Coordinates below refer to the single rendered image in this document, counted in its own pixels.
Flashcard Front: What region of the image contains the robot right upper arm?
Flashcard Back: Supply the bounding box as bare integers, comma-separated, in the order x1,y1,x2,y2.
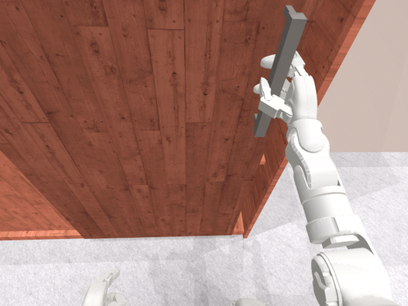
311,247,400,306

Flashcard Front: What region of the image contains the right robot hand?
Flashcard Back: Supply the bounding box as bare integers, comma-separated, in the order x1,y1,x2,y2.
253,51,317,128

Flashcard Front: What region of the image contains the wardrobe door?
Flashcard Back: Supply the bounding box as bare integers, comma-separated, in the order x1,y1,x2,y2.
0,151,75,231
0,0,324,239

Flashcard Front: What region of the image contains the right robot forearm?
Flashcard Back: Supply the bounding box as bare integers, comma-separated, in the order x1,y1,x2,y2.
285,119,393,299

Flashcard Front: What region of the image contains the left robot hand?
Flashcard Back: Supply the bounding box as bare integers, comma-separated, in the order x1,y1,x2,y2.
82,268,127,306

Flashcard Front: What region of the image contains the handle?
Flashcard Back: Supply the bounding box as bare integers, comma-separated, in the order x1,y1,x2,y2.
253,5,307,137

